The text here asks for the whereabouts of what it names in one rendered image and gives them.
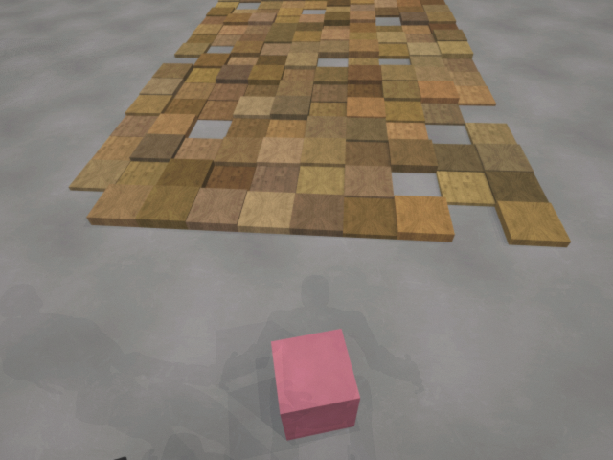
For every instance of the carton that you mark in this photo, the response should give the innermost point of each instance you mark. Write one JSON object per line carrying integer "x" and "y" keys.
{"x": 316, "y": 387}

